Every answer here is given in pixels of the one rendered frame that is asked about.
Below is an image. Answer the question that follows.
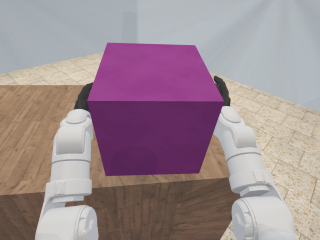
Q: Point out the left robot hand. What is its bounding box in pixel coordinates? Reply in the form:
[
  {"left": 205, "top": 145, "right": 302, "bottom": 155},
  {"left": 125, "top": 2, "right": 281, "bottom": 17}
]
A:
[{"left": 73, "top": 82, "right": 93, "bottom": 113}]

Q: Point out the left robot forearm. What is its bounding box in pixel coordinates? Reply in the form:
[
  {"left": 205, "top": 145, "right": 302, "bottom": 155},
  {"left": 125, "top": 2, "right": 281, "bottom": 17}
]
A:
[{"left": 35, "top": 109, "right": 93, "bottom": 240}]

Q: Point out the robot left upper arm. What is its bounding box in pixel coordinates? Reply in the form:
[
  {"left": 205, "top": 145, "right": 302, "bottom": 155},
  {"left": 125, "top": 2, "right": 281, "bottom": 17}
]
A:
[{"left": 36, "top": 205, "right": 99, "bottom": 240}]

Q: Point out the right robot forearm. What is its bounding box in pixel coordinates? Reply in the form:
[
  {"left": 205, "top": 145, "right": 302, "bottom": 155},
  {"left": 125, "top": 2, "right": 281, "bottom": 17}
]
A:
[{"left": 213, "top": 106, "right": 296, "bottom": 235}]

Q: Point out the pedestal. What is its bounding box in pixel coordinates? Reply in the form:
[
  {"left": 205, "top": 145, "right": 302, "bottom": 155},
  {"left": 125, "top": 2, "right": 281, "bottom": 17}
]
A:
[{"left": 0, "top": 85, "right": 246, "bottom": 240}]

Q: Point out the right robot hand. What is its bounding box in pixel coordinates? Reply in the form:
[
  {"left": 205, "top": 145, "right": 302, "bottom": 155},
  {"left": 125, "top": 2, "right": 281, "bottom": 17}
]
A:
[{"left": 213, "top": 75, "right": 231, "bottom": 107}]

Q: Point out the robot right upper arm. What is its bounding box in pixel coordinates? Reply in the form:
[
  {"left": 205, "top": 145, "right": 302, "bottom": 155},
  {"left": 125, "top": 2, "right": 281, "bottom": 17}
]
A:
[{"left": 231, "top": 196, "right": 299, "bottom": 240}]

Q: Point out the carton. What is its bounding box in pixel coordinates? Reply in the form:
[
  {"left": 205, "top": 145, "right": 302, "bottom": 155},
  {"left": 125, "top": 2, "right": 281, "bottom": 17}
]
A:
[{"left": 87, "top": 42, "right": 224, "bottom": 176}]

